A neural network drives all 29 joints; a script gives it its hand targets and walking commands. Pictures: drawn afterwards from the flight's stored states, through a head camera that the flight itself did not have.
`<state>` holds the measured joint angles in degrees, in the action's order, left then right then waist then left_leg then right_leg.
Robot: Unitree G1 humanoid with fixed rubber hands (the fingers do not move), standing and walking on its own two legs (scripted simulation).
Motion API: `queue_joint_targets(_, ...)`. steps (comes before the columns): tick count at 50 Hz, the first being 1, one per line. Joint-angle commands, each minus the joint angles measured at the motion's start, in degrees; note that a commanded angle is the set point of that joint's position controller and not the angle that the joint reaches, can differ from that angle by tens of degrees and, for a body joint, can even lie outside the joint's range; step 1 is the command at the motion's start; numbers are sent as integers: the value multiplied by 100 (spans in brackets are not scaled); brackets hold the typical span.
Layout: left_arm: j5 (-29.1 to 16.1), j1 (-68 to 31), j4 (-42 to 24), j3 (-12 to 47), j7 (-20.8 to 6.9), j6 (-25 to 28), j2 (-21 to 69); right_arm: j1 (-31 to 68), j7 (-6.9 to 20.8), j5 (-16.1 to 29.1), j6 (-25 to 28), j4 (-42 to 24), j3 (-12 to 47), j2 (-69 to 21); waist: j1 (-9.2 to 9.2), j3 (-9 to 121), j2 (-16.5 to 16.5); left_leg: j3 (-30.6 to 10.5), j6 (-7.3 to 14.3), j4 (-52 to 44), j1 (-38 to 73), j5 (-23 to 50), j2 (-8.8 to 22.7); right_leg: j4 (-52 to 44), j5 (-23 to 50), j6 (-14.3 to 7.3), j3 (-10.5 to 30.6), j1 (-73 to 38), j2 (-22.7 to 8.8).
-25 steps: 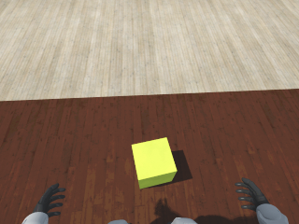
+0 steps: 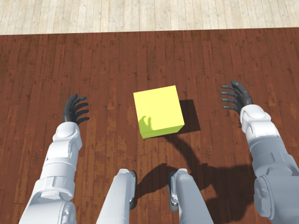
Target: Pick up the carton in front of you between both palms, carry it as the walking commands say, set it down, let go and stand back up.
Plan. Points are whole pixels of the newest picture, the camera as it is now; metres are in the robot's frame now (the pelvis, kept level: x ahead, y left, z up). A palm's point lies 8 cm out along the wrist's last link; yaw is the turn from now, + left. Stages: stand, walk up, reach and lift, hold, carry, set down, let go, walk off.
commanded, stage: reach and lift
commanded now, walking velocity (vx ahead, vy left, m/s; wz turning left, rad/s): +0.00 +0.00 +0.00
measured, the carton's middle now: (157, 114) +0.50 -0.02 -0.57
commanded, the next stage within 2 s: none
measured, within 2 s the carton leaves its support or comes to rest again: neither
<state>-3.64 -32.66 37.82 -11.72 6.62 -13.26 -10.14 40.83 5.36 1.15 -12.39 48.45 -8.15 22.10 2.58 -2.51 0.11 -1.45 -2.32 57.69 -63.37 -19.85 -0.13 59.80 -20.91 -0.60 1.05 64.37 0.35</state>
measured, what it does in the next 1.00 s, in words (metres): lowers itself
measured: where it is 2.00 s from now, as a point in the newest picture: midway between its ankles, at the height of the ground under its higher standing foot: (151, 198)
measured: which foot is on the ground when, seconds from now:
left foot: down 0.00-1.00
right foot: down 0.00-1.00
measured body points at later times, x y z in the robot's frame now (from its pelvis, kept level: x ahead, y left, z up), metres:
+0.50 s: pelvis -0.01 -0.01 -0.04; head +0.33 -0.03 +0.26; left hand +0.50 +0.18 -0.16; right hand +0.57 -0.20 -0.16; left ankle +0.06 +0.14 -0.66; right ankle +0.06 -0.11 -0.66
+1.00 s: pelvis -0.04 +0.01 -0.24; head +0.33 -0.02 +0.02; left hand +0.48 +0.18 -0.40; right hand +0.54 -0.20 -0.41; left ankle +0.06 +0.15 -0.66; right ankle +0.06 -0.11 -0.66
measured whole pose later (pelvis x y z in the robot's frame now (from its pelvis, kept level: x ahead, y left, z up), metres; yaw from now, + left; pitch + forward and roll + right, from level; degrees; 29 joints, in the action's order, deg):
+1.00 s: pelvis -0.04 +0.01 -0.24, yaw +3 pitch +47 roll +6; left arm -7.3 -71.9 47.4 -17.8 12.0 -7.7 -8.1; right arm 84.1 1.3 6.1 -7.5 62.9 -2.4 30.1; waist 3.4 -8.9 1.6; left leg -0.9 -4.7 106.2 -123.4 -29.9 -3.6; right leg 109.4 -30.4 1.6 5.5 125.7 3.2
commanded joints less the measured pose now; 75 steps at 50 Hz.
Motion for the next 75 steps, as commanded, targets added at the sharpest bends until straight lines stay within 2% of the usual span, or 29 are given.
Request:
queue_joint_targets(1,-3,-1833,-470,-313,129,-12,-573,2172,40,-9,22,-206,-197,973,43,4077,-354,409,-98,-453,1035,792,-271,-611,1087,195,2,-2109,149)
queue_joint_targets(4,46,-2654,-258,-489,222,-118,-464,3154,92,-76,-55,187,-220,1062,130,4327,-423,509,-110,-409,786,327,-260,-632,470,192,-17,-1833,156)
queue_joint_targets(7,160,-3303,-51,-701,293,-171,-359,3962,147,-193,-92,562,-276,1122,231,4579,-512,598,-132,-312,570,185,-272,-605,167,173,-24,-1609,185)
queue_joint_targets(13,531,-4297,-12,-1278,301,-99,-130,5266,223,-536,-1,995,-495,1153,362,5074,-689,704,-195,-131,235,332,-347,-453,329,131,-7,-1396,257)
queue_joint_targets(16,700,-4442,-182,-1521,261,-13,-32,5560,213,-751,60,984,-617,1140,358,5638,-781,726,-222,-77,221,745,-395,-312,1038,146,-25,-1725,310)
queue_joint_targets(21,863,-4051,-493,-1673,149,228,202,5377,165,-955,221,695,-761,819,379,6367,-985,794,-208,33,-179,1918,-503,59,2963,186,40,-2451,353)
queue_joint_targets(25,1042,-3663,-342,-1784,27,524,454,4940,120,-1109,429,666,-970,364,347,6026,-998,768,-231,271,-1260,2317,-523,467,4171,184,238,-2250,273)
queue_joint_targets(27,1099,-3505,-210,-1821,-7,664,531,4667,77,-1200,516,714,-1082,203,275,5879,-934,721,-256,509,-1717,2412,-521,717,4456,188,312,-1879,234)
queue_joint_targets(29,1133,-3388,-58,-1852,-14,783,553,4427,22,-1240,595,786,-1146,115,201,5769,-822,666,-284,851,-2000,2414,-506,1001,4296,202,315,-1205,223)
queue_joint_targets(34,982,-3582,134,-1717,55,950,481,4412,-173,-1013,772,825,-1021,300,66,5669,-523,548,-363,1918,-2220,2245,-491,1788,3035,210,204,733,287)
queue_joint_targets(37,675,-3804,199,-1429,157,967,296,4657,-286,-693,825,742,-733,595,23,6162,-527,527,-388,2584,-2241,2339,-504,2423,2883,229,136,1117,303)
queue_joint_targets(41,183,-4162,210,-973,341,908,5,5163,-376,-113,816,613,-154,1004,79,6910,-647,587,-379,3382,-2106,2323,-485,3256,2669,246,0,1262,274)
queue_joint_targets(46,-333,-4939,127,-619,535,732,-333,5984,-411,465,664,546,430,1403,136,7300,-918,748,-318,4099,-2335,1480,-452,3983,1831,245,-117,1277,186)
queue_joint_targets(47,-385,-5111,131,-615,565,698,-427,6089,-418,579,632,570,545,1472,169,7294,-964,813,-297,4226,-2356,1173,-433,4010,1423,235,-115,1357,165)
queue_joint_targets(49,-460,-5378,356,-562,583,606,-448,6411,-423,603,546,844,641,1514,146,6846,-1049,827,-276,4369,-2750,679,-391,4207,1003,240,-127,1518,103)
queue_joint_targets(55,-412,-6005,1143,-595,517,586,-566,6782,-361,660,533,1685,794,1608,166,5425,-785,785,-218,4932,-3006,-18,-295,4601,-133,142,-41,2721,-46)
queue_joint_targets(60,-340,-6374,1596,-628,425,767,-662,7061,-363,677,693,1989,871,1652,128,4906,-623,714,-217,5420,-3189,155,-261,5041,-5,116,94,3029,-115)
queue_joint_targets(65,-492,-6720,1538,-404,459,969,-848,7389,-455,891,878,1683,940,1784,48,5202,-437,713,-209,5849,-2887,720,-273,5468,614,121,126,2858,-88)
queue_joint_targets(66,-519,-6769,1474,-385,472,997,-895,7405,-487,945,903,1643,1000,1814,83,5240,-435,744,-219,5906,-3030,760,-287,5539,746,117,161,2665,-93)
queue_joint_targets(70,-868,-6561,1749,-75,425,1033,-726,7263,-588,1078,937,1656,1215,1630,-46,5443,-627,775,-217,6087,-3165,1087,-339,5727,1370,143,124,2143,-64)
queue_joint_targets(75,-787,-6157,1802,-160,488,1050,-699,6883,-587,1045,887,1815,1216,1388,64,5396,-666,808,-211,6053,-3276,1111,-401,5758,1382,157,101,2229,-33)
